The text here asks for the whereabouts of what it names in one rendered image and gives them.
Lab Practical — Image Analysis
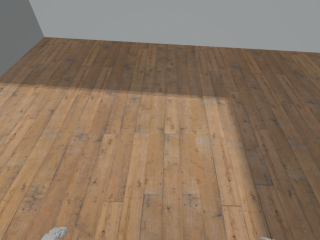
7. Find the left robot hand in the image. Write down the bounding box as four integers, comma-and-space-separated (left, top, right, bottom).
41, 226, 68, 240

